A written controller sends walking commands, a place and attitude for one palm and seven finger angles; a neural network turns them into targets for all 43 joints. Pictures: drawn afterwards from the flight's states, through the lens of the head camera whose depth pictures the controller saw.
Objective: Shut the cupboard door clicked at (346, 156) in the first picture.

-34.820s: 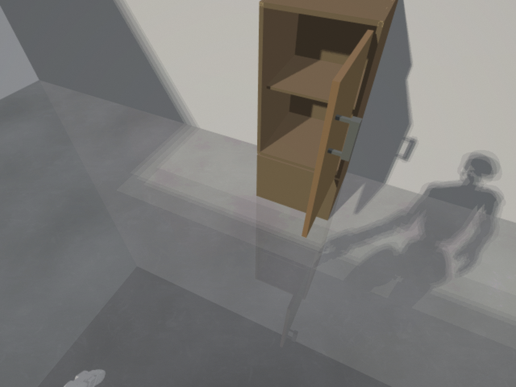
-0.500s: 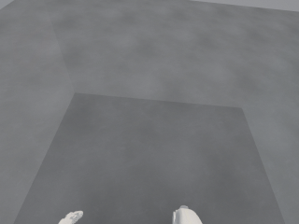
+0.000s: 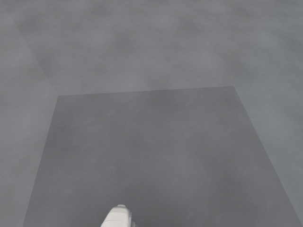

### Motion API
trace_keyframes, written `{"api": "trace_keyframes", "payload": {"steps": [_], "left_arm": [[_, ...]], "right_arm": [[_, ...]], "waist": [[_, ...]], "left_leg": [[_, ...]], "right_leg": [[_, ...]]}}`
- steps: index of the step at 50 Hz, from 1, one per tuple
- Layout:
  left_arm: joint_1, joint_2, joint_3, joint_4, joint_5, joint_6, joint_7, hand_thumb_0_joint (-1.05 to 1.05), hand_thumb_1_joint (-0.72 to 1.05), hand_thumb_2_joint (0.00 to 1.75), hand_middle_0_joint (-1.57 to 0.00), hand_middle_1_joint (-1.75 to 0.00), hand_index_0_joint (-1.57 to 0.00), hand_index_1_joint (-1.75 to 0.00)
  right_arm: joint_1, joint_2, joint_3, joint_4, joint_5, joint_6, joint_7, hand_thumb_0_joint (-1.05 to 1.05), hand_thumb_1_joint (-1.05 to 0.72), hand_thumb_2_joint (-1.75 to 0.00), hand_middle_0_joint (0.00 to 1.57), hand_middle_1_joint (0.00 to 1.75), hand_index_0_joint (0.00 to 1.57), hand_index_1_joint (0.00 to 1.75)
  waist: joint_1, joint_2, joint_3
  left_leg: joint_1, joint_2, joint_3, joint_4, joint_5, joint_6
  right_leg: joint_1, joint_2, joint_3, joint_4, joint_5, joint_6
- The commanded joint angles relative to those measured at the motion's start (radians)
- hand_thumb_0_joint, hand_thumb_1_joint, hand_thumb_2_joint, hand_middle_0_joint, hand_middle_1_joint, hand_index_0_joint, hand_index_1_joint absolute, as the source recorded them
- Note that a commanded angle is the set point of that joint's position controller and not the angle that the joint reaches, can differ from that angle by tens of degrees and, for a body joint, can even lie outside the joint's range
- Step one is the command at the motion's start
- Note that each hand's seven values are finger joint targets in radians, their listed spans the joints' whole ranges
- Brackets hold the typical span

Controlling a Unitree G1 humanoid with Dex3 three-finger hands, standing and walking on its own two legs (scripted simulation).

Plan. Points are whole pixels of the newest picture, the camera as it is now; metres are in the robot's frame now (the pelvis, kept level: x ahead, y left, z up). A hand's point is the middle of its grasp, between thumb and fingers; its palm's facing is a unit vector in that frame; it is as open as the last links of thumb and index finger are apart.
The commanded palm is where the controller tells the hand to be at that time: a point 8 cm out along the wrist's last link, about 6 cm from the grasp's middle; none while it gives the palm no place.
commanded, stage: turn to face it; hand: left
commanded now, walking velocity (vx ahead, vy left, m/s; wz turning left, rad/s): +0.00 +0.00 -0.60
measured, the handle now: out of the picture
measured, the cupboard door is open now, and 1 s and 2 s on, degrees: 52 52 52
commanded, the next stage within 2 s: none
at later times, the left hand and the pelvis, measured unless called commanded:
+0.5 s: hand (78, 197) +0.21 +0.25 -0.16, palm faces -0.29 -0.93 -0.23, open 7.4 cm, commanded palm none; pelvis +0.04 +0.07 +0.00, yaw -20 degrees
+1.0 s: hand (110, 191) +0.23 +0.15 -0.17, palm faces -0.55 -0.80 -0.21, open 7.4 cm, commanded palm none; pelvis +0.05 +0.04 +0.00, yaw -36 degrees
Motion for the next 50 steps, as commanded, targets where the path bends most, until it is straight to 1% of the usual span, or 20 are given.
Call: {"api": "trace_keyframes", "payload": {"steps": [1, 3, 6, 7, 8, 9, 11, 15, 22, 26, 28, 30, 31, 32, 33, 36, 39, 43, 47, 50], "left_arm": [[0.004, 0.175, 0.050, -0.096, 0.001, -0.017, -0.003, 0.00, 0.90, 0.90, -0.20, -0.30, -0.20, -0.30], [0.014, 0.185, 0.057, -0.107, 0.000, -0.009, -0.004, 0.00, 0.90, 0.90, -0.20, -0.30, -0.20, -0.30], [-0.032, 0.172, 0.060, -0.137, -0.011, 0.005, -0.003, 0.00, 0.90, 0.90, -0.20, -0.30, -0.20, -0.30], [-0.023, 0.123, 0.052, -0.154, -0.020, 0.008, -0.004, 0.00, 0.90, 0.90, -0.20, -0.30, -0.20, -0.30], [-0.009, 0.092, 0.043, -0.172, -0.024, 0.009, -0.012, 0.00, 0.90, 0.90, -0.20, -0.30, -0.20, -0.30], [-0.033, 0.130, 0.041, -0.176, -0.012, 0.014, -0.010, 0.00, 0.90, 0.90, -0.20, -0.30, -0.20, -0.30], [-0.012, 0.147, 0.060, -0.160, 0.000, 0.028, -0.023, 0.00, 0.90, 0.90, -0.20, -0.30, -0.20, -0.30], [-0.014, 0.137, 0.055, -0.169, -0.005, 0.050, -0.047, 0.00, 0.90, 0.90, -0.20, -0.30, -0.20, -0.30], [-0.138, 0.113, 0.038, -0.214, -0.004, 0.051, -0.056, 0.00, 0.90, 0.90, -0.20, -0.30, -0.20, -0.30], [-0.157, 0.113, 0.029, -0.218, -0.004, 0.044, -0.056, 0.00, 0.90, 0.90, -0.20, -0.30, -0.20, -0.30], [-0.135, 0.121, 0.028, -0.212, -0.006, 0.039, -0.053, 0.00, 0.90, 0.90, -0.20, -0.30, -0.20, -0.30], [-0.042, 0.158, 0.035, -0.183, -0.004, 0.028, -0.049, 0.00, 0.90, 0.90, -0.20, -0.30, -0.20, -0.30], [0.025, 0.242, 0.050, -0.161, 0.004, 0.015, -0.038, 0.00, 0.90, 0.90, -0.20, -0.30, -0.20, -0.30], [0.082, 0.336, 0.068, -0.143, 0.003, 0.008, -0.023, 0.00, 0.90, 0.90, -0.20, -0.30, -0.20, -0.30], [0.095, 0.339, 0.064, -0.137, -0.010, 0.011, -0.010, 0.00, 0.90, 0.90, -0.20, -0.30, -0.20, -0.30], [-0.064, 0.245, 0.048, -0.178, -0.012, 0.016, 0.005, 0.00, 0.90, 0.90, -0.20, -0.30, -0.20, -0.30], [-0.115, 0.229, 0.041, -0.196, -0.007, 0.009, 0.001, 0.00, 0.90, 0.90, -0.20, -0.30, -0.20, -0.30], [-0.088, 0.234, 0.046, -0.189, -0.003, 0.009, -0.007, 0.00, 0.90, 0.90, -0.20, -0.30, -0.20, -0.30], [-0.080, 0.245, 0.059, -0.186, 0.003, 0.015, -0.008, 0.00, 0.90, 0.90, -0.20, -0.30, -0.20, -0.30], [-0.125, 0.231, 0.060, -0.191, -0.007, 0.025, -0.010, 0.00, 0.90, 0.90, -0.20, -0.30, -0.20, -0.30]], "right_arm": [[0.048, -0.075, -0.010, -0.069, 0.007, -0.009, -0.003, 0.00, -0.90, -0.90, 0.20, 0.30, 0.20, 0.30], [0.013, -0.085, -0.011, -0.093, 0.012, -0.017, -0.008, 0.00, -0.90, -0.90, 0.20, 0.30, 0.20, 0.30], [0.090, -0.131, -0.020, -0.080, 0.014, -0.033, -0.018, 0.00, -0.90, -0.90, 0.20, 0.30, 0.20, 0.30], [0.122, -0.204, -0.029, -0.083, 0.006, -0.046, -0.020, 0.00, -0.90, -0.90, 0.20, 0.30, 0.20, 0.30], [0.131, -0.285, -0.045, -0.099, -0.005, -0.041, -0.020, 0.00, -0.90, -0.90, 0.20, 0.30, 0.20, 0.30], [0.121, -0.269, -0.040, -0.110, -0.009, -0.029, -0.020, 0.00, -0.90, -0.90, 0.20, 0.30, 0.20, 0.30], [0.020, -0.223, -0.022, -0.145, -0.014, -0.030, -0.023, 0.00, -0.90, -0.90, 0.20, 0.30, 0.20, 0.30], [-0.016, -0.204, -0.014, -0.166, -0.009, -0.025, -0.019, 0.00, -0.90, -0.90, 0.20, 0.30, 0.20, 0.30], [0.116, -0.234, -0.034, -0.114, -0.010, -0.025, -0.012, 0.00, -0.90, -0.90, 0.20, 0.30, 0.20, 0.30], [0.123, -0.259, -0.045, -0.100, -0.011, -0.018, -0.004, 0.00, -0.90, -0.90, 0.20, 0.30, 0.20, 0.30], [0.109, -0.272, -0.049, -0.097, -0.011, -0.016, -0.001, 0.00, -0.90, -0.90, 0.20, 0.30, 0.20, 0.30], [0.090, -0.272, -0.051, -0.099, -0.002, -0.013, 0.005, 0.00, -0.90, -0.90, 0.20, 0.30, 0.20, 0.30], [0.098, -0.225, -0.043, -0.113, 0.009, -0.012, 0.013, 0.00, -0.90, -0.90, 0.20, 0.30, 0.20, 0.30], [0.033, -0.153, -0.020, -0.163, 0.007, -0.010, 0.014, 0.00, -0.90, -0.90, 0.20, 0.30, 0.20, 0.30], [0.031, -0.190, -0.020, -0.160, 0.008, 0.007, 0.001, 0.00, -0.90, -0.90, 0.20, 0.30, 0.20, 0.30], [0.023, -0.197, -0.025, -0.127, 0.004, 0.011, 0.000, 0.00, -0.90, -0.90, 0.20, 0.30, 0.20, 0.30], [0.079, -0.180, -0.026, -0.103, 0.002, 0.017, 0.009, 0.00, -0.90, -0.90, 0.20, 0.30, 0.20, 0.30], [0.054, -0.169, -0.028, -0.118, 0.002, 0.018, 0.008, 0.00, -0.90, -0.90, 0.20, 0.30, 0.20, 0.30], [0.031, -0.150, -0.024, -0.142, 0.010, 0.003, 0.002, 0.00, -0.90, -0.90, 0.20, 0.30, 0.20, 0.30], [0.133, -0.151, -0.022, -0.113, 0.014, -0.010, -0.007, 0.00, -0.90, -0.90, 0.20, 0.30, 0.20, 0.30]], "waist": [[-0.004, -0.148, -0.146], [0.009, -0.175, -0.152], [-0.038, -0.130, -0.184], [-0.049, 0.057, -0.212], [-0.044, 0.286, -0.200], [-0.050, 0.182, -0.149], [-0.001, 0.182, -0.111], [0.014, 0.172, -0.106], [-0.046, 0.180, -0.150], [-0.052, 0.232, -0.156], [-0.033, 0.221, -0.161], [0.026, 0.136, -0.191], [0.059, -0.061, -0.231], [0.090, -0.307, -0.202], [0.086, -0.241, -0.208], [0.024, -0.199, -0.123], [-0.019, -0.148, -0.138], [-0.003, -0.143, -0.115], [0.008, -0.153, -0.123], [-0.044, -0.152, -0.158]], "left_leg": [[0.110, -0.042, 0.048, -0.169, -0.003, -0.020], [0.162, -0.067, 0.041, -0.263, -0.012, -0.017], [0.441, -0.046, 0.031, -0.560, 0.158, -0.007], [0.561, 0.141, -0.139, -0.670, 0.270, 0.043], [0.580, 0.378, -0.333, -0.695, 0.489, 0.159], [0.477, 0.413, -0.306, -0.672, 0.545, 0.218], [0.398, 0.330, -0.199, -0.692, 0.540, 0.214], [0.391, 0.241, -0.001, -0.687, 0.448, 0.178], [0.528, 0.276, 0.084, -0.643, 0.582, 0.184], [0.506, 0.292, 0.135, -0.592, 0.606, 0.173], [0.478, 0.302, 0.145, -0.551, 0.578, 0.152], [0.376, 0.259, 0.203, -0.403, 0.477, 0.083], [0.203, 0.177, 0.259, -0.219, 0.261, 0.021], [-0.058, 0.018, 0.251, 0.017, -0.284, -0.029], [-0.069, 0.030, 0.099, 0.147, -0.289, -0.022], [-0.111, 0.061, 0.040, 0.191, -0.102, -0.034], [-0.006, 0.036, 0.056, 0.112, -0.024, -0.045], [0.014, 0.007, 0.062, 0.001, -0.026, -0.048], [0.110, -0.024, 0.060, -0.218, -0.077, -0.032], [0.310, -0.052, 0.073, -0.502, 0.103, -0.021]], "right_leg": [[0.047, -0.247, 0.260, -0.086, 0.403, -0.128], [0.060, -0.249, 0.309, -0.049, 0.451, -0.120], [-0.074, -0.179, 0.288, 0.061, 0.313, -0.035], [-0.196, -0.063, 0.193, 0.180, 0.040, 0.019], [-0.312, 0.006, 0.030, 0.424, -0.444, 0.074], [-0.283, -0.058, 0.035, 0.577, -0.450, 0.084], [-0.297, -0.079, 0.019, 0.725, -0.355, 0.109], [-0.277, -0.110, -0.031, 0.738, -0.238, 0.128], [-0.260, -0.130, -0.091, 0.509, -0.231, 0.126], [-0.156, -0.108, -0.134, 0.341, -0.236, 0.101], [-0.077, -0.102, -0.138, 0.224, -0.193, 0.080], [0.126, -0.100, -0.136, -0.002, 0.017, 0.054], [0.314, -0.251, 0.041, -0.086, 0.201, -0.001], [0.376, -0.459, 0.340, -0.080, 0.633, -0.114], [0.308, -0.501, 0.329, -0.077, 0.658, -0.180], [0.240, -0.363, 0.212, -0.073, 0.518, -0.139], [0.152, -0.305, 0.144, -0.083, 0.422, -0.111], [0.115, -0.297, 0.209, -0.113, 0.272, -0.126], [0.092, -0.304, 0.296, -0.068, 0.308, -0.142], [0.018, -0.239, 0.286, 0.025, 0.285, -0.068]]}}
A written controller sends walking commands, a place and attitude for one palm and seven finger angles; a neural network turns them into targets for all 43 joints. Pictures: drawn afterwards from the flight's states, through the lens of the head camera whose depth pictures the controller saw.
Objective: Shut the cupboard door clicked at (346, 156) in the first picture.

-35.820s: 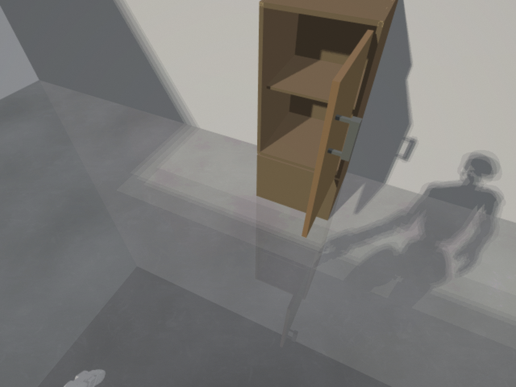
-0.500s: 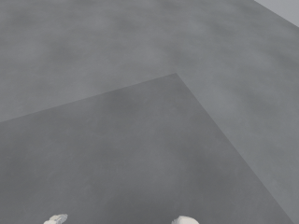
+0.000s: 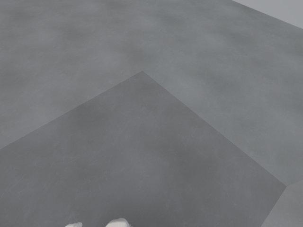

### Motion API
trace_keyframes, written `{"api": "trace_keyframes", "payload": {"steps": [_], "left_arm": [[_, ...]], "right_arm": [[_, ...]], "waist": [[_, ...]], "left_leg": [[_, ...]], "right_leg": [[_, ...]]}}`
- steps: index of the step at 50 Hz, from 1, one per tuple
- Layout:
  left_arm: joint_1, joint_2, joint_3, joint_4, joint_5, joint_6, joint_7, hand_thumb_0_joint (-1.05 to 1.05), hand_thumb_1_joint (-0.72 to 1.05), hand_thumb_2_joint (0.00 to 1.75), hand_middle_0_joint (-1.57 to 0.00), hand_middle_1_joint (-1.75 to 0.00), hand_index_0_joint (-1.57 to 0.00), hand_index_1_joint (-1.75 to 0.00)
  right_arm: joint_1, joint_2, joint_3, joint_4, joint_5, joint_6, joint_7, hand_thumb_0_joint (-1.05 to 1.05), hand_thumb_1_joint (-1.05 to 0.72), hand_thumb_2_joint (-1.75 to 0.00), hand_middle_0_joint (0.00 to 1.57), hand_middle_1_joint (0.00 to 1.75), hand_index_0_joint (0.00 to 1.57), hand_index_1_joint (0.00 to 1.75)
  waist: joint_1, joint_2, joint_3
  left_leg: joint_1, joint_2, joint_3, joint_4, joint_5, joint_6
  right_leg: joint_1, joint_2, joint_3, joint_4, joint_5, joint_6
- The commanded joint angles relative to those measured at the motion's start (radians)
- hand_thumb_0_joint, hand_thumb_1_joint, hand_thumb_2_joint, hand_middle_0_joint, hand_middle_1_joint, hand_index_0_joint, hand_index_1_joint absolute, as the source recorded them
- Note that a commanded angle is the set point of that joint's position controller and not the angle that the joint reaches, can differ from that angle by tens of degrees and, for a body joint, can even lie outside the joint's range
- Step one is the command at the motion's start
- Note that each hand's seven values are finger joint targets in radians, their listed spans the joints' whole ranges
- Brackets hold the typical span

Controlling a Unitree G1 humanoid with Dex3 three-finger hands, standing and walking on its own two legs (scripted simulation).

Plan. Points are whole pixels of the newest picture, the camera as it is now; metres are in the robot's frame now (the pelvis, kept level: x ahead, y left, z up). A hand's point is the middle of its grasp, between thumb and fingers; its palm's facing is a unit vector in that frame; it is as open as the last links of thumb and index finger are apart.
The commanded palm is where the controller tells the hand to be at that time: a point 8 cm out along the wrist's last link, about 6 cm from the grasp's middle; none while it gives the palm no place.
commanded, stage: turn to face it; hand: left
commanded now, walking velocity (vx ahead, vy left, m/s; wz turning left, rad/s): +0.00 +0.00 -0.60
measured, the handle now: out of the picture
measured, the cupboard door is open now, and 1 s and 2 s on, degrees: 52 52 52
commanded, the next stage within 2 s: none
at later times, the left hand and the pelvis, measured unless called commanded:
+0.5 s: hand (103, 214) +0.17 +0.16 -0.16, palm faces -0.30 -0.91 -0.29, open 7.4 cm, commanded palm none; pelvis +0.00 -0.01 -0.01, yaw -19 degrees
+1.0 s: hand (113, 196) +0.22 +0.14 -0.18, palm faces -0.53 -0.83 -0.19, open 7.4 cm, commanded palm none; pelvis +0.05 +0.00 +0.00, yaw -36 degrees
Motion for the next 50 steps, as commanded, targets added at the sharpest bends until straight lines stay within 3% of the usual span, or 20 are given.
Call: {"api": "trace_keyframes", "payload": {"steps": [1, 2, 3, 4, 9, 16, 20, 21, 22, 23, 24, 25, 30, 36, 41, 42, 44, 45, 47, 50], "left_arm": [[-0.050, 0.171, 0.058, -0.086, -0.020, -0.013, 0.011, 0.00, 0.90, 0.90, -0.20, -0.30, -0.20, -0.30], [-0.017, 0.110, 0.047, -0.099, -0.030, -0.009, 0.005, 0.00, 0.90, 0.90, -0.20, -0.30, -0.20, -0.30], [-0.019, 0.108, 0.042, -0.111, -0.024, -0.010, 0.001, 0.00, 0.90, 0.90, -0.20, -0.30, -0.20, -0.30], [-0.031, 0.129, 0.044, -0.115, -0.014, -0.010, -0.001, 0.00, 0.90, 0.90, -0.20, -0.30, -0.20, -0.30], [-0.013, 0.116, 0.054, -0.073, -0.011, 0.010, -0.031, 0.00, 0.90, 0.90, -0.20, -0.30, -0.20, -0.30], [-0.082, 0.083, 0.039, -0.099, -0.011, 0.008, -0.038, 0.00, 0.90, 0.90, -0.20, -0.30, -0.20, -0.30], [0.012, 0.107, 0.044, -0.070, -0.010, -0.006, -0.034, 0.00, 0.90, 0.90, -0.20, -0.30, -0.20, -0.30], [0.083, 0.152, 0.053, -0.048, -0.006, -0.014, -0.029, 0.00, 0.90, 0.90, -0.20, -0.30, -0.20, -0.30], [0.134, 0.261, 0.071, -0.034, 0.004, -0.031, -0.016, 0.00, 0.90, 0.90, -0.20, -0.30, -0.20, -0.30], [0.161, 0.314, 0.078, -0.023, -0.009, -0.029, -0.001, 0.00, 0.90, 0.90, -0.20, -0.30, -0.20, -0.30], [0.157, 0.303, 0.076, -0.026, -0.012, -0.027, 0.010, 0.00, 0.90, 0.90, -0.20, -0.30, -0.20, -0.30], [0.092, 0.266, 0.076, -0.043, -0.007, -0.027, 0.020, 0.00, 0.90, 0.90, -0.20, -0.30, -0.20, -0.30], [-0.009, 0.206, 0.051, -0.074, -0.008, -0.037, 0.020, 0.00, 0.90, 0.90, -0.20, -0.30, -0.20, -0.30], [0.047, 0.225, 0.061, -0.051, -0.003, -0.034, 0.017, 0.00, 0.90, 0.90, -0.20, -0.30, -0.20, -0.30], [-0.024, 0.222, 0.066, -0.063, -0.008, -0.022, 0.017, 0.00, 0.90, 0.90, -0.20, -0.30, -0.20, -0.30], [-0.044, 0.197, 0.062, -0.072, -0.016, -0.018, 0.016, 0.00, 0.90, 0.90, -0.20, -0.30, -0.20, -0.30], [0.003, 0.108, 0.040, -0.094, -0.025, -0.015, 0.002, 0.00, 0.90, 0.90, -0.20, -0.30, -0.20, -0.30], [-0.012, 0.138, 0.045, -0.095, -0.014, -0.010, 0.002, 0.00, 0.90, 0.90, -0.20, -0.30, -0.20, -0.30], [0.001, 0.154, 0.062, -0.066, -0.003, 0.001, -0.011, 0.00, 0.90, 0.90, -0.20, -0.30, -0.20, -0.30], [-0.020, 0.126, 0.051, -0.064, -0.009, 0.004, -0.028, 0.00, 0.90, 0.90, -0.20, -0.30, -0.20, -0.30]], "right_arm": [[0.136, -0.133, -0.025, -0.044, 0.003, -0.053, -0.021, 0.00, -0.90, -0.90, 0.20, 0.30, 0.20, 0.30], [0.150, -0.223, -0.039, -0.046, -0.011, -0.063, -0.024, 0.00, -0.90, -0.90, 0.20, 0.30, 0.20, 0.30], [0.154, -0.265, -0.045, -0.061, -0.015, -0.055, -0.027, 0.00, -0.90, -0.90, 0.20, 0.30, 0.20, 0.30], [0.135, -0.246, -0.036, -0.078, -0.020, -0.048, -0.026, 0.00, -0.90, -0.90, 0.20, 0.30, 0.20, 0.30], [0.023, -0.172, -0.016, -0.100, -0.019, -0.051, -0.035, 0.00, -0.90, -0.90, 0.20, 0.30, 0.20, 0.30], [0.079, -0.206, -0.043, -0.059, -0.021, -0.042, -0.018, 0.00, -0.90, -0.90, 0.20, 0.30, 0.20, 0.30], [0.034, -0.225, -0.056, -0.059, -0.015, -0.035, -0.008, 0.00, -0.90, -0.90, 0.20, 0.30, 0.20, 0.30], [0.022, -0.209, -0.055, -0.067, -0.008, -0.034, -0.004, 0.00, -0.90, -0.90, 0.20, 0.30, 0.20, 0.30], [0.010, -0.132, -0.038, -0.102, -0.001, -0.031, 0.001, 0.00, -0.90, -0.90, 0.20, 0.30, 0.20, 0.30], [-0.047, -0.121, -0.028, -0.137, -0.003, -0.022, -0.003, 0.00, -0.90, -0.90, 0.20, 0.30, 0.20, 0.30], [-0.041, -0.133, -0.026, -0.133, 0.000, -0.011, -0.007, 0.00, -0.90, -0.90, 0.20, 0.30, 0.20, 0.30], [-0.058, -0.124, -0.028, -0.122, -0.003, -0.011, -0.010, 0.00, -0.90, -0.90, 0.20, 0.30, 0.20, 0.30], [0.000, -0.119, -0.026, -0.071, -0.007, -0.014, 0.003, 0.00, -0.90, -0.90, 0.20, 0.30, 0.20, 0.30], [-0.058, -0.107, -0.021, -0.098, 0.000, -0.023, -0.005, 0.00, -0.90, -0.90, 0.20, 0.30, 0.20, 0.30], [0.042, -0.108, -0.020, -0.079, 0.008, -0.036, -0.016, 0.00, -0.90, -0.90, 0.20, 0.30, 0.20, 0.30], [0.089, -0.129, -0.022, -0.063, 0.007, -0.046, -0.020, 0.00, -0.90, -0.90, 0.20, 0.30, 0.20, 0.30], [0.122, -0.273, -0.047, -0.073, -0.010, -0.052, -0.023, 0.00, -0.90, -0.90, 0.20, 0.30, 0.20, 0.30], [0.115, -0.264, -0.038, -0.087, -0.020, -0.044, -0.025, 0.00, -0.90, -0.90, 0.20, 0.30, 0.20, 0.30], [0.025, -0.198, -0.019, -0.106, -0.021, -0.050, -0.033, 0.00, -0.90, -0.90, 0.20, 0.30, 0.20, 0.30], [0.040, -0.175, -0.015, -0.103, -0.020, -0.053, -0.034, 0.00, -0.90, -0.90, 0.20, 0.30, 0.20, 0.30]], "waist": [[-0.054, -0.057, -0.160], [-0.051, 0.214, -0.188], [-0.053, 0.305, -0.173], [-0.052, 0.204, -0.144], [-0.005, 0.190, -0.096], [-0.046, 0.223, -0.112], [0.010, 0.193, -0.136], [0.046, 0.098, -0.163], [0.077, -0.233, -0.162], [0.092, -0.321, -0.137], [0.078, -0.209, -0.125], [0.056, -0.263, -0.091], [-0.004, -0.130, -0.146], [0.026, -0.115, -0.134], [-0.030, -0.132, -0.144], [-0.055, -0.097, -0.161], [-0.045, 0.336, -0.185], [-0.053, 0.246, -0.157], [-0.006, 0.221, -0.099], [-0.015, 0.175, -0.108]], "left_leg": [[0.302, 0.030, -0.025, -0.408, 0.216, 0.023], [0.415, 0.255, -0.254, -0.486, 0.332, 0.100], [0.385, 0.424, -0.362, -0.485, 0.475, 0.207], [0.302, 0.433, -0.323, -0.461, 0.484, 0.247], [0.313, 0.285, -0.041, -0.425, 0.590, 0.209], [0.332, 0.310, 0.046, -0.382, 0.535, 0.207], [0.246, 0.292, 0.119, -0.236, 0.446, 0.137], [0.163, 0.246, 0.157, -0.109, 0.346, 0.092], [-0.069, 0.111, 0.202, 0.116, -0.045, 0.029], [-0.197, 0.031, 0.104, 0.306, -0.279, 0.010], [-0.196, 0.060, 0.006, 0.389, -0.214, 0.018], [-0.245, 0.071, -0.023, 0.412, -0.164, 0.020], [-0.139, 0.048, -0.006, 0.310, 0.014, -0.008], [-0.114, 0.008, -0.006, 0.105, -0.025, -0.010], [0.126, -0.027, -0.010, -0.229, 0.106, 0.011], [0.263, -0.002, -0.020, -0.368, 0.208, 0.018], [0.412, 0.391, -0.366, -0.488, 0.453, 0.168], [0.321, 0.432, -0.352, -0.470, 0.494, 0.234], [0.264, 0.346, -0.220, -0.470, 0.558, 0.214], [0.347, 0.277, -0.055, -0.406, 0.727, 0.200]], "right_leg": [[-0.071, -0.133, 0.190, 0.020, 0.290, -0.063], [-0.224, 0.007, 0.063, 0.192, -0.024, 0.001], [-0.281, 0.016, -0.044, 0.420, -0.352, 0.033], [-0.253, -0.034, -0.017, 0.541, -0.336, 0.033], [-0.288, -0.070, -0.082, 0.623, -0.184, 0.074], [-0.164, -0.069, -0.166, 0.291, -0.168, 0.064], [0.039, -0.039, -0.208, 0.015, 0.030, 0.031], [0.167, -0.076, -0.147, -0.093, 0.145, 0.007], [0.305, -0.301, 0.177, -0.194, 0.386, -0.079], [0.262, -0.434, 0.347, -0.192, 0.641, -0.187], [0.207, -0.443, 0.310, -0.200, 0.547, -0.223], [0.185, -0.380, 0.301, -0.215, 0.460, -0.212], [0.156, -0.257, 0.138, -0.165, 0.455, -0.158], [0.183, -0.263, 0.243, -0.146, 0.493, -0.192], [0.054, -0.212, 0.281, -0.061, 0.467, -0.130], [-0.030, -0.157, 0.243, -0.004, 0.377, -0.082], [-0.275, 0.032, -0.014, 0.362, -0.326, 0.030], [-0.254, -0.009, -0.006, 0.524, -0.355, 0.034], [-0.284, -0.041, -0.015, 0.655, -0.244, 0.064], [-0.304, -0.060, -0.065, 0.645, -0.184, 0.079]]}}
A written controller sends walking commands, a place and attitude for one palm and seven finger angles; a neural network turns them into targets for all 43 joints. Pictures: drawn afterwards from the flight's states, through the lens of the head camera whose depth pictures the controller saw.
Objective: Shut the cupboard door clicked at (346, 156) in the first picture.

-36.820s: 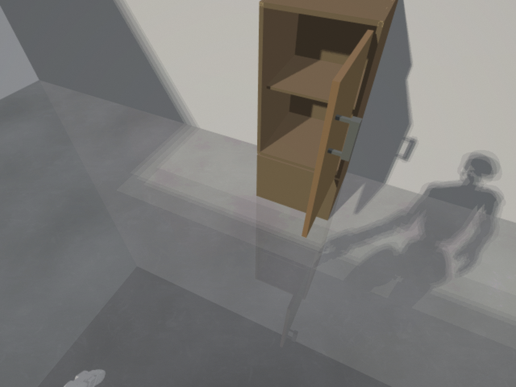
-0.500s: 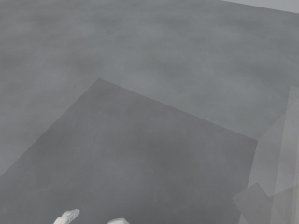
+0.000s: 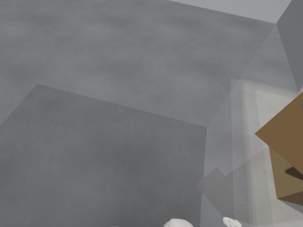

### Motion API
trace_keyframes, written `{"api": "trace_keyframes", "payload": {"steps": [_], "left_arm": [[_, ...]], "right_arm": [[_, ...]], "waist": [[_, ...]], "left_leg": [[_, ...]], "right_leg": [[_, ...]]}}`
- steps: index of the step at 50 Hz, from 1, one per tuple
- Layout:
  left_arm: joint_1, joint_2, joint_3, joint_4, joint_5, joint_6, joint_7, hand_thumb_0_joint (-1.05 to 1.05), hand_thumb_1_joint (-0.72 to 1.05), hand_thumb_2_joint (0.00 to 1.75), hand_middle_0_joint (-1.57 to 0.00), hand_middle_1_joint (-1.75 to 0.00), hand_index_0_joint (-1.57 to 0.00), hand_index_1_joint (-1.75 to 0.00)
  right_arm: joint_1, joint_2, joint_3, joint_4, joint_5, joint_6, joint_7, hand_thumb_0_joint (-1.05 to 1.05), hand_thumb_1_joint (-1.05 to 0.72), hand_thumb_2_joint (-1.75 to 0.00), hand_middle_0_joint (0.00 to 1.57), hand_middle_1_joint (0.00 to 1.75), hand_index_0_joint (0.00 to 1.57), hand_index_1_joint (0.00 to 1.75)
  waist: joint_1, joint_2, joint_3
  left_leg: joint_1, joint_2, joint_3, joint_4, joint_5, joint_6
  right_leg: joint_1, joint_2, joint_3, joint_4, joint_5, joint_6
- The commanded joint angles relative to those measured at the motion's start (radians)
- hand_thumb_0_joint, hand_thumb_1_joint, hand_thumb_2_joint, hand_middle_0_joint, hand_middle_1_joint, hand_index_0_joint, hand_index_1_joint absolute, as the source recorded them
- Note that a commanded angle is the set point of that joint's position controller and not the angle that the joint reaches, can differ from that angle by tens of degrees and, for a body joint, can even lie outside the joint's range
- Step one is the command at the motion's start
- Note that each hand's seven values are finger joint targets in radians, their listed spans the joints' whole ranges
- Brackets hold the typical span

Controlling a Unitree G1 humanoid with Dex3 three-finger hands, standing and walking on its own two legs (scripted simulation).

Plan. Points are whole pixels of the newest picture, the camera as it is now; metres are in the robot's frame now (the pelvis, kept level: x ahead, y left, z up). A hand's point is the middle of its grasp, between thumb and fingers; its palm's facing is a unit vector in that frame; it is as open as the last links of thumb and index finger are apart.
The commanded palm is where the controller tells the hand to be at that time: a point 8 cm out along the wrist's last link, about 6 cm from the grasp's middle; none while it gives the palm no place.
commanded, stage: turn to face it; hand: left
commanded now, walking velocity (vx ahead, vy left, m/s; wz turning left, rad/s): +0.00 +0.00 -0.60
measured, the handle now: out of the picture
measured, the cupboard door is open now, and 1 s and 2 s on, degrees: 52 52 52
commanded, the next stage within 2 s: take the last steps up to it in 1.24 s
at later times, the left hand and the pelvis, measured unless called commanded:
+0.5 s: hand (114, 208) +0.18 +0.12 -0.15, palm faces -0.30 -0.91 -0.27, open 7.4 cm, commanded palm none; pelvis +0.02 -0.05 +0.00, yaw -18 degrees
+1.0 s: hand (115, 186) +0.24 +0.13 -0.16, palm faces -0.52 -0.82 -0.22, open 7.4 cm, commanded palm none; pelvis +0.05 -0.01 +0.01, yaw -35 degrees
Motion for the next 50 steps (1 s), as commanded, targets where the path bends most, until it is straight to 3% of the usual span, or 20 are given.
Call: {"api": "trace_keyframes", "payload": {"steps": [1, 9, 11, 13, 14, 15, 16, 17, 18, 22, 27, 32, 35, 36, 37, 38, 39, 40, 43, 50], "left_arm": [[-0.035, 0.052, 0.014, -0.095, -0.008, -0.025, -0.016, 0.00, 0.90, 0.90, -0.20, -0.30, -0.20, -0.30], [-0.113, 0.030, -0.001, -0.124, -0.005, -0.025, -0.022, 0.00, 0.90, 0.90, -0.20, -0.30, -0.20, -0.30], [-0.103, 0.031, -0.003, -0.119, -0.006, -0.031, -0.021, 0.00, 0.90, 0.90, -0.20, -0.30, -0.20, -0.30], [-0.016, 0.054, 0.002, -0.096, -0.006, -0.041, -0.017, 0.00, 0.90, 0.90, -0.20, -0.30, -0.20, -0.30], [0.072, 0.110, 0.010, -0.070, -0.001, -0.052, -0.010, 0.00, 0.90, 0.90, -0.20, -0.30, -0.20, -0.30], [0.146, 0.221, 0.032, -0.047, 0.007, -0.067, 0.006, 0.00, 0.90, 0.90, -0.20, -0.30, -0.20, -0.30], [0.166, 0.260, 0.038, -0.035, -0.010, -0.063, 0.020, 0.00, 0.90, 0.90, -0.20, -0.30, -0.20, -0.30], [0.133, 0.242, 0.033, -0.045, -0.012, -0.060, 0.029, 0.00, 0.90, 0.90, -0.20, -0.30, -0.20, -0.30], [0.064, 0.209, 0.032, -0.069, -0.007, -0.061, 0.037, 0.00, 0.90, 0.90, -0.20, -0.30, -0.20, -0.30], [-0.040, 0.144, 0.008, -0.100, -0.008, -0.067, 0.036, 0.00, 0.90, 0.90, -0.20, -0.30, -0.20, -0.30], [0.007, 0.157, 0.013, -0.083, -0.004, -0.070, 0.029, 0.00, 0.90, 0.90, -0.20, -0.30, -0.20, -0.30], [-0.002, 0.168, 0.026, -0.085, 0.003, -0.062, 0.030, 0.00, 0.90, 0.90, -0.20, -0.30, -0.20, -0.30], [-0.056, 0.154, 0.024, -0.093, -0.009, -0.052, 0.028, 0.00, 0.90, 0.90, -0.20, -0.30, -0.20, -0.30], [-0.043, 0.100, 0.015, -0.106, -0.018, -0.047, 0.026, 0.00, 0.90, 0.90, -0.20, -0.30, -0.20, -0.30], [-0.004, 0.046, 0.003, -0.117, -0.025, -0.046, 0.016, 0.00, 0.90, 0.90, -0.20, -0.30, -0.20, -0.30], [-0.021, 0.074, 0.006, -0.118, -0.013, -0.043, 0.016, 0.00, 0.90, 0.90, -0.20, -0.30, -0.20, -0.30], [-0.007, 0.087, 0.011, -0.115, -0.007, -0.041, 0.012, 0.00, 0.90, 0.90, -0.20, -0.30, -0.20, -0.30], [0.001, 0.088, 0.020, -0.094, 0.000, -0.036, 0.006, 0.00, 0.90, 0.90, -0.20, -0.30, -0.20, -0.30], [-0.011, 0.068, 0.017, -0.084, -0.007, -0.027, -0.012, 0.00, 0.90, 0.90, -0.20, -0.30, -0.20, -0.30], [-0.088, 0.026, 0.000, -0.098, -0.007, -0.021, -0.017, 0.00, 0.90, 0.90, -0.20, -0.30, -0.20, -0.30]], "right_arm": [[0.077, -0.206, -0.058, -0.049, -0.002, -0.023, -0.019, 0.00, -0.90, -0.90, 0.20, 0.30, 0.20, 0.30], [0.118, -0.234, -0.082, -0.006, -0.003, -0.013, -0.001, 0.00, -0.90, -0.90, 0.20, 0.30, 0.20, 0.30], [0.104, -0.246, -0.089, -0.002, -0.004, -0.012, 0.003, 0.00, -0.90, -0.90, 0.20, 0.30, 0.20, 0.30], [0.076, -0.260, -0.093, -0.004, 0.003, -0.010, 0.007, 0.00, -0.90, -0.90, 0.20, 0.30, 0.20, 0.30], [0.076, -0.241, -0.093, -0.011, 0.013, -0.010, 0.015, 0.00, -0.90, -0.90, 0.20, 0.30, 0.20, 0.30], [0.040, -0.153, -0.071, -0.054, 0.018, -0.007, 0.019, 0.00, -0.90, -0.90, 0.20, 0.30, 0.20, 0.30], [0.006, -0.160, -0.065, -0.078, 0.017, 0.006, 0.010, 0.00, -0.90, -0.90, 0.20, 0.30, 0.20, 0.30], [0.004, -0.166, -0.062, -0.070, 0.019, 0.017, 0.005, 0.00, -0.90, -0.90, 0.20, 0.30, 0.20, 0.30], [0.004, -0.156, -0.063, -0.063, 0.015, 0.014, 0.002, 0.00, -0.90, -0.90, 0.20, 0.30, 0.20, 0.30], [0.039, -0.158, -0.063, -0.017, 0.010, 0.018, 0.016, 0.00, -0.90, -0.90, 0.20, 0.30, 0.20, 0.30], [0.005, -0.145, -0.062, -0.032, 0.012, 0.019, 0.015, 0.00, -0.90, -0.90, 0.20, 0.30, 0.20, 0.30], [-0.010, -0.138, -0.058, -0.056, 0.021, 0.002, 0.007, 0.00, -0.90, -0.90, 0.20, 0.30, 0.20, 0.30], [0.106, -0.150, -0.061, -0.022, 0.023, -0.010, 0.000, 0.00, -0.90, -0.90, 0.20, 0.30, 0.20, 0.30], [0.139, -0.206, -0.067, -0.015, 0.016, -0.023, -0.005, 0.00, -0.90, -0.90, 0.20, 0.30, 0.20, 0.30], [0.147, -0.302, -0.082, -0.024, 0.003, -0.026, -0.006, 0.00, -0.90, -0.90, 0.20, 0.30, 0.20, 0.30], [0.145, -0.306, -0.080, -0.034, -0.001, -0.016, -0.009, 0.00, -0.90, -0.90, 0.20, 0.30, 0.20, 0.30], [0.101, -0.269, -0.068, -0.050, -0.004, -0.014, -0.009, 0.00, -0.90, -0.90, 0.20, 0.30, 0.20, 0.30], [0.060, -0.240, -0.061, -0.058, -0.006, -0.021, -0.013, 0.00, -0.90, -0.90, 0.20, 0.30, 0.20, 0.30], [0.042, -0.211, -0.053, -0.064, -0.004, -0.021, -0.017, 0.00, -0.90, -0.90, 0.20, 0.30, 0.20, 0.30], [0.129, -0.223, -0.070, -0.005, -0.004, -0.017, -0.008, 0.00, -0.90, -0.90, 0.20, 0.30, 0.20, 0.30]], "waist": [[-0.043, 0.217, -0.129], [-0.075, 0.278, -0.122], [-0.065, 0.276, -0.129], [-0.009, 0.237, -0.157], [0.031, 0.119, -0.194], [0.074, -0.225, -0.198], [0.070, -0.251, -0.194], [0.050, -0.163, -0.160], [0.025, -0.236, -0.127], [-0.036, -0.094, -0.137], [-0.018, -0.054, -0.136], [-0.017, -0.095, -0.141], [-0.078, -0.077, -0.158], [-0.083, 0.072, -0.182], [-0.071, 0.362, -0.190], [-0.080, 0.321, -0.165], [-0.053, 0.243, -0.142], [-0.034, 0.284, -0.126], [-0.029, 0.240, -0.114], [-0.069, 0.258, -0.119]], "left_leg": [[0.245, 0.257, -0.118, -0.161, 0.667, 0.104], [0.230, 0.291, -0.008, -0.124, 0.579, 0.101], [0.216, 0.299, 0.003, -0.090, 0.563, 0.086], [0.163, 0.279, 0.056, 0.031, 0.524, 0.029], [0.055, 0.233, 0.095, 0.186, 0.432, -0.019], [-0.232, 0.073, 0.131, 0.416, -0.148, -0.080], [-0.328, 0.016, 0.004, 0.588, -0.382, -0.093], [-0.348, 0.043, -0.091, 0.658, -0.311, -0.085], [-0.398, 0.052, -0.109, 0.668, -0.261, -0.086], [-0.279, 0.046, -0.095, 0.584, -0.092, -0.110], [-0.274, 0.011, -0.093, 0.461, -0.076, -0.119], [-0.161, -0.020, -0.096, 0.218, -0.113, -0.103], [0.080, -0.038, -0.083, -0.090, 0.102, -0.092], [0.201, 0.083, -0.195, -0.219, 0.136, -0.061], [0.290, 0.332, -0.432, -0.254, 0.315, 0.037], [0.196, 0.421, -0.450, -0.246, 0.380, 0.122], [0.140, 0.393, -0.391, -0.241, 0.386, 0.138], [0.127, 0.350, -0.341, -0.240, 0.448, 0.124], [0.161, 0.268, -0.168, -0.195, 0.537, 0.109], [0.198, 0.279, -0.072, -0.179, 0.518, 0.115]], "right_leg": [[-0.119, -0.066, -0.031, 0.087, 0.039, 0.026], [0.012, -0.071, -0.125, -0.240, 0.063, 0.005], [0.069, -0.060, -0.139, -0.341, 0.082, -0.013], [0.224, -0.047, -0.151, -0.539, 0.258, -0.035], [0.397, -0.096, -0.077, -0.650, 0.409, -0.064], [0.563, -0.338, 0.270, -0.705, 0.752, -0.165], [0.509, -0.453, 0.387, -0.698, 0.972, -0.265], [0.456, -0.437, 0.338, -0.718, 0.838, -0.287], [0.438, -0.383, 0.328, -0.734, 0.765, -0.265], [0.330, -0.266, 0.168, -0.704, 0.735, -0.213], [0.339, -0.252, 0.234, -0.714, 0.665, -0.230], [0.295, -0.257, 0.321, -0.667, 0.696, -0.238], [0.175, -0.181, 0.293, -0.570, 0.608, -0.150], [0.068, -0.082, 0.227, -0.469, 0.429, -0.099], [-0.098, 0.043, 0.073, -0.253, -0.019, -0.037], [-0.078, 0.003, 0.031, -0.053, -0.145, -0.025], [-0.068, -0.030, 0.038, 0.040, -0.102, -0.018], [-0.092, -0.037, 0.029, 0.103, -0.060, -0.001], [-0.101, -0.061, -0.010, 0.119, 0.023, 0.020], [-0.027, -0.082, -0.082, -0.131, 0.038, 0.017]]}}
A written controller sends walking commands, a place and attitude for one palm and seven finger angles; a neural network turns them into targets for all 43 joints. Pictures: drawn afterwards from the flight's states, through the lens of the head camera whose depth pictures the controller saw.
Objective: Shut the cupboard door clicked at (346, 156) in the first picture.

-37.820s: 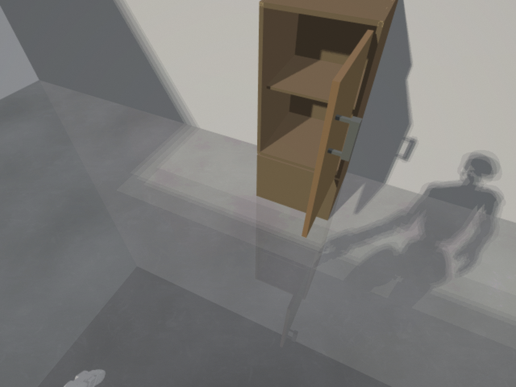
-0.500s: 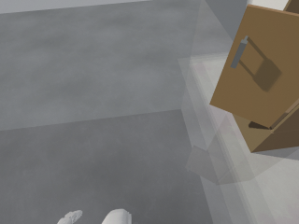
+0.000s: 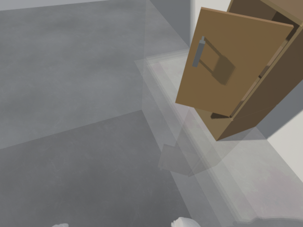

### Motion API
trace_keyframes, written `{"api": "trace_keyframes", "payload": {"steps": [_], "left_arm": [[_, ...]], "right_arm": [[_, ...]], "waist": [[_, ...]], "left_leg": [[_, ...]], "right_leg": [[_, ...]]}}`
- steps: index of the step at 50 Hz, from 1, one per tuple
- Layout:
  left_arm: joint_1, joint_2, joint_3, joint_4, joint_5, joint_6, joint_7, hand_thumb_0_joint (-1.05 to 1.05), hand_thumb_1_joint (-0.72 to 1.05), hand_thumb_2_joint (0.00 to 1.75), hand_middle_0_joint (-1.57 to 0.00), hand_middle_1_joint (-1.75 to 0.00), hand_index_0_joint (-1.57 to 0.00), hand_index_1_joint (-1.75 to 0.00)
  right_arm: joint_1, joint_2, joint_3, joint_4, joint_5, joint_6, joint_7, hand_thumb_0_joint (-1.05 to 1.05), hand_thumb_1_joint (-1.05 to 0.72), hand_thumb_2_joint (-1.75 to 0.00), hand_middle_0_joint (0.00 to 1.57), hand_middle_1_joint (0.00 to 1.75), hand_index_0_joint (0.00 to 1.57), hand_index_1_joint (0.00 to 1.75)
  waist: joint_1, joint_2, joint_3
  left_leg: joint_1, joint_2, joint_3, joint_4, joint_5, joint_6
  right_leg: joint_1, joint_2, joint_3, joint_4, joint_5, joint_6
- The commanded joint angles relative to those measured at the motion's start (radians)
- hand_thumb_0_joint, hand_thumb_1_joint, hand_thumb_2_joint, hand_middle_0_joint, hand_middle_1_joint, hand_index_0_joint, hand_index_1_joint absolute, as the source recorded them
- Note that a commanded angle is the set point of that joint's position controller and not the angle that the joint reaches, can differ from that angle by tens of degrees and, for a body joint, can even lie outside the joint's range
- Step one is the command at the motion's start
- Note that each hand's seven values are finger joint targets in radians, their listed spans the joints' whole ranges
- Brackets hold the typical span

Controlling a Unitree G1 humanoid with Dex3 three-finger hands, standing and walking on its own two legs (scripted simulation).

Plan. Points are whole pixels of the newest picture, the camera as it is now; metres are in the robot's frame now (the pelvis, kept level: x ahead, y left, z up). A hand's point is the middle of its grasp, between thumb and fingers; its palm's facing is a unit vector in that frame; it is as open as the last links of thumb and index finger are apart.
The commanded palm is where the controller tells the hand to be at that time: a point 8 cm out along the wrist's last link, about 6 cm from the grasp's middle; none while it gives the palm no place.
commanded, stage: turn to face it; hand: left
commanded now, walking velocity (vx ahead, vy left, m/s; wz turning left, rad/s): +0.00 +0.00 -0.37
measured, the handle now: (198, 51) +0.83 -0.16 -0.03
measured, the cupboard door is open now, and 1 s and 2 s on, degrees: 52 52 52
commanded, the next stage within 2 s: take the last steps up to it in 0.24 s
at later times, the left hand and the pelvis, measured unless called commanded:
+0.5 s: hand out of the picture +0.11 +0.12 -0.16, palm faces -0.12 -0.97 -0.20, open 7.4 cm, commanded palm none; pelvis +0.02 -0.05 +0.00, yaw -8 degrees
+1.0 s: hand (146, 179) +0.28 +0.03 -0.18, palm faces -0.35 -0.92 -0.20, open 7.4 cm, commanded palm none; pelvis +0.14 -0.14 -0.02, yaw -18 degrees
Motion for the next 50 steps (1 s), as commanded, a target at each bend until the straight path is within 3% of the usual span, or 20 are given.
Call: {"api": "trace_keyframes", "payload": {"steps": [1, 4, 6, 7, 8, 9, 10, 11, 15, 23, 27, 28, 29, 30, 32, 36, 41, 46, 49, 50], "left_arm": [[-0.066, 0.008, -0.007, -0.094, -0.003, -0.029, -0.005, 0.00, 0.90, 0.90, -0.20, -0.30, -0.20, -0.30], [-0.058, 0.011, -0.015, -0.084, -0.003, -0.040, 0.000, 0.00, 0.90, 0.90, -0.20, -0.30, -0.20, -0.30], [0.029, 0.027, -0.009, -0.055, -0.003, -0.049, 0.004, 0.00, 0.90, 0.90, -0.20, -0.30, -0.20, -0.30], [0.095, 0.082, -0.001, -0.030, 0.002, -0.058, 0.011, 0.00, 0.90, 0.90, -0.20, -0.30, -0.20, -0.30], [0.133, 0.189, 0.020, -0.014, 0.014, -0.070, 0.026, 0.00, 0.90, 0.90, -0.20, -0.30, -0.20, -0.30], [0.168, 0.212, 0.017, -0.002, -0.003, -0.071, 0.037, 0.00, 0.90, 0.90, -0.20, -0.30, -0.20, -0.30], [0.131, 0.193, 0.010, -0.012, -0.003, -0.067, 0.044, 0.00, 0.90, 0.90, -0.20, -0.30, -0.20, -0.30], [0.070, 0.158, 0.012, -0.021, 0.001, -0.071, 0.051, 0.00, 0.90, 0.90, -0.20, -0.30, -0.20, -0.30], [-0.017, 0.087, -0.014, -0.041, -0.005, -0.081, 0.052, 0.00, 0.90, 0.90, -0.20, -0.30, -0.20, -0.30], [0.064, 0.097, 0.001, 0.011, 0.007, -0.089, 0.037, 0.00, 0.90, 0.90, -0.20, -0.30, -0.20, -0.30], [0.014, 0.075, 0.003, 0.016, -0.004, -0.085, 0.025, 0.00, 0.90, 0.90, -0.20, -0.30, -0.20, -0.30], [0.017, 0.025, -0.008, 0.009, -0.010, -0.084, 0.020, 0.00, 0.90, 0.90, -0.20, -0.30, -0.20, -0.30], [0.027, -0.042, -0.022, -0.011, -0.013, -0.083, 0.008, 0.00, 0.90, 0.90, -0.20, -0.30, -0.20, -0.30], [-0.054, 0.001, -0.016, -0.049, 0.004, -0.080, 0.004, 0.00, 0.90, 0.90, -0.20, -0.30, -0.20, -0.30], [-0.036, 0.028, 0.005, -0.029, 0.024, -0.071, -0.013, 0.00, 0.90, 0.90, -0.20, -0.30, -0.20, -0.30], [0.021, -0.010, 0.000, 0.011, 0.015, -0.063, -0.028, 0.00, 0.90, 0.90, -0.20, -0.30, -0.20, -0.30], [-0.052, -0.039, -0.022, -0.004, 0.009, -0.061, -0.029, 0.00, 0.90, 0.90, -0.20, -0.30, -0.20, -0.30], [-0.084, -0.029, -0.026, -0.001, 0.002, -0.081, -0.030, 0.00, 0.90, 0.90, -0.20, -0.30, -0.20, -0.30], [0.146, 0.029, -0.011, 0.086, 0.004, -0.107, -0.016, 0.00, 0.90, 0.90, -0.20, -0.30, -0.20, -0.30], [0.306, 0.099, 0.011, 0.138, 0.009, -0.120, -0.004, 0.00, 0.90, 0.90, -0.20, -0.30, -0.20, -0.30]], "right_arm": [[0.075, -0.222, -0.068, -0.024, -0.003, -0.015, -0.007, 0.00, -0.90, -0.90, 0.20, 0.30, 0.20, 0.30], [0.079, -0.235, -0.078, -0.007, -0.002, -0.010, 0.001, 0.00, -0.90, -0.90, 0.20, 0.30, 0.20, 0.30], [0.048, -0.239, -0.082, -0.004, 0.006, -0.008, 0.003, 0.00, -0.90, -0.90, 0.20, 0.30, 0.20, 0.30], [0.043, -0.212, -0.079, -0.004, 0.014, -0.007, 0.009, 0.00, -0.90, -0.90, 0.20, 0.30, 0.20, 0.30], [0.022, -0.120, -0.060, -0.040, 0.020, -0.005, 0.012, 0.00, -0.90, -0.90, 0.20, 0.30, 0.20, 0.30], [-0.015, -0.137, -0.054, -0.057, 0.018, 0.012, 0.005, 0.00, -0.90, -0.90, 0.20, 0.30, 0.20, 0.30], [-0.015, -0.127, -0.054, -0.039, 0.019, 0.021, 0.003, 0.00, -0.90, -0.90, 0.20, 0.30, 0.20, 0.30], [0.000, -0.127, -0.058, -0.016, 0.015, 0.023, 0.001, 0.00, -0.90, -0.90, 0.20, 0.30, 0.20, 0.30], [0.065, -0.126, -0.057, 0.044, 0.009, 0.022, 0.016, 0.00, -0.90, -0.90, 0.20, 0.30, 0.20, 0.30], [-0.012, -0.101, -0.053, 0.017, 0.001, -0.005, 0.015, 0.00, -0.90, -0.90, 0.20, 0.30, 0.20, 0.30], [0.153, -0.096, -0.049, 0.069, 0.000, -0.040, 0.004, 0.00, -0.90, -0.90, 0.20, 0.30, 0.20, 0.30], [0.228, -0.146, -0.059, 0.096, -0.003, -0.051, -0.005, 0.00, -0.90, -0.90, 0.20, 0.30, 0.20, 0.30], [0.304, -0.255, -0.084, 0.110, -0.017, -0.053, -0.009, 0.00, -0.90, -0.90, 0.20, 0.30, 0.20, 0.30], [0.326, -0.288, -0.087, 0.102, -0.017, -0.048, -0.019, 0.00, -0.90, -0.90, 0.20, 0.30, 0.20, 0.30], [0.215, -0.221, -0.066, 0.065, -0.015, -0.052, -0.017, 0.00, -0.90, -0.90, 0.20, 0.30, 0.20, 0.30], [0.185, -0.162, -0.043, 0.070, -0.009, -0.073, -0.022, 0.00, -0.90, -0.90, 0.20, 0.30, 0.20, 0.30], [0.253, -0.162, -0.051, 0.111, -0.006, -0.076, -0.015, 0.00, -0.90, -0.90, 0.20, 0.30, 0.20, 0.30], [0.230, -0.190, -0.069, 0.130, -0.013, -0.066, -0.001, 0.00, -0.90, -0.90, 0.20, 0.30, 0.20, 0.30], [0.193, -0.195, -0.071, 0.137, -0.002, -0.059, 0.008, 0.00, -0.90, -0.90, 0.20, 0.30, 0.20, 0.30], [0.182, -0.155, -0.063, 0.132, 0.009, -0.063, 0.018, 0.00, -0.90, -0.90, 0.20, 0.30, 0.20, 0.30]], "waist": [[-0.056, 0.225, -0.138], [-0.056, 0.244, -0.139], [-0.003, 0.194, -0.162], [0.027, 0.065, -0.187], [0.049, -0.268, -0.171], [0.070, -0.254, -0.170], [0.043, -0.170, -0.132], [0.015, -0.248, -0.109], [-0.042, -0.147, -0.116], [0.008, -0.129, -0.081], [-0.075, -0.079, -0.091], [-0.105, 0.067, -0.106], [-0.131, 0.366, -0.103], [-0.154, 0.288, -0.037], [-0.086, 0.219, 0.031], [-0.043, 0.154, 0.020], [-0.063, 0.170, 0.014], [-0.061, 0.210, 0.012], [0.048, 0.115, -0.097], [0.122, -0.022, -0.195]], "left_leg": [[0.167, 0.227, -0.127, -0.115, 0.484, 0.131], [0.137, 0.226, -0.118, -0.062, 0.478, 0.116], [0.057, 0.205, -0.069, 0.030, 0.384, 0.059], [-0.039, 0.145, -0.022, 0.146, 0.222, 0.003], [-0.298, -0.009, 0.044, 0.354, -0.269, -0.058], [-0.316, -0.032, -0.077, 0.519, -0.387, -0.059], [-0.336, -0.024, -0.146, 0.606, -0.324, -0.054], [-0.376, -0.020, -0.164, 0.650, -0.277, -0.056], [-0.308, -0.018, -0.159, 0.633, -0.095, -0.075], [-0.252, -0.046, -0.101, 0.308, -0.165, -0.070], [0.090, -0.078, -0.063, -0.057, 0.007, -0.047], [0.252, 0.014, -0.186, -0.162, -0.054, -0.024], [0.329, 0.281, -0.555, -0.271, -0.255, 0.058], [0.226, 0.416, -0.673, -0.357, -0.352, 0.137], [0.093, 0.328, -0.544, -0.382, -0.317, 0.104], [0.118, 0.229, -0.238, -0.318, 0.081, 0.071], [0.186, 0.220, -0.111, -0.284, 0.252, 0.096], [0.140, 0.217, -0.061, -0.235, 0.270, 0.085], [0.060, 0.147, 0.006, 0.039, 0.419, 0.035], [-0.099, 0.081, 0.050, 0.273, 0.266, 0.005]], "right_leg": [[-0.001, -0.011, -0.045, -0.186, -0.007, -0.006], [0.105, 0.013, -0.077, -0.362, 0.027, -0.029], [0.275, 0.017, -0.081, -0.576, 0.239, -0.047], [0.407, -0.054, 0.011, -0.683, 0.379, -0.072], [0.528, -0.301, 0.335, -0.740, 0.643, -0.163], [0.435, -0.395, 0.390, -0.733, 0.796, -0.263], [0.380, -0.359, 0.334, -0.748, 0.689, -0.284], [0.361, -0.312, 0.340, -0.762, 0.628, -0.267], [0.310, -0.204, 0.162, -0.752, 0.603, -0.217], [0.326, -0.205, 0.274, -0.818, 0.214, -0.286], [0.141, -0.119, 0.235, -0.707, 0.067, -0.220], [-0.003, -0.044, 0.175, -0.564, 0.022, -0.170], [-0.202, 0.082, 0.029, -0.276, -0.091, -0.109], [-0.252, 0.037, 0.048, -0.091, -0.119, -0.102], [-0.246, -0.015, 0.074, 0.051, 0.033, -0.085], [-0.229, -0.034, 0.051, 0.096, 0.194, -0.052], [-0.253, -0.065, -0.001, -0.057, 0.257, -0.039], [-0.034, -0.038, -0.086, -0.381, 0.236, -0.067], [0.327, 0.033, -0.125, -0.537, 0.273, -0.103], [0.567, -0.067, 0.003, -0.590, 0.216, -0.136]]}}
